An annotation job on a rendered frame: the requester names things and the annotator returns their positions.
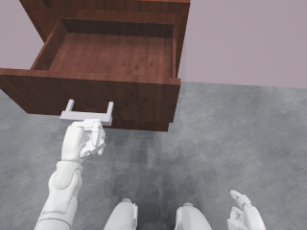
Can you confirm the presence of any drawer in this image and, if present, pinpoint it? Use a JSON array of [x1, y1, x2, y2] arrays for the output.
[[0, 17, 181, 123]]

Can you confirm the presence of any cabinet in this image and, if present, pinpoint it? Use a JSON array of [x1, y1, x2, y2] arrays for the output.
[[19, 0, 191, 132]]

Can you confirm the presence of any robot left forearm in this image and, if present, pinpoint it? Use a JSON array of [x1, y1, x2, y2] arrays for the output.
[[34, 160, 83, 230]]

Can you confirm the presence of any right robot hand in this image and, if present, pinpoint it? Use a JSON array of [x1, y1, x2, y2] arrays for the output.
[[227, 190, 266, 230]]

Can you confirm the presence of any handle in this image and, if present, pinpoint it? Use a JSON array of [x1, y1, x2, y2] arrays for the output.
[[59, 99, 114, 127]]

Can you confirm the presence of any left robot hand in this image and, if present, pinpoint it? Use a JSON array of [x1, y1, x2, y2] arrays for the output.
[[61, 119, 106, 164]]

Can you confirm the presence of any left robot thigh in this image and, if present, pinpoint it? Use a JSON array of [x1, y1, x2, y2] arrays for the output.
[[104, 202, 138, 230]]

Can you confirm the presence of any robot thigh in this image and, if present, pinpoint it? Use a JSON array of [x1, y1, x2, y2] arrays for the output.
[[104, 202, 138, 230], [176, 206, 212, 230]]

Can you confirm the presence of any right robot thigh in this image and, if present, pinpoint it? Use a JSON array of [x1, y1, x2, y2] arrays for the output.
[[176, 206, 212, 230]]

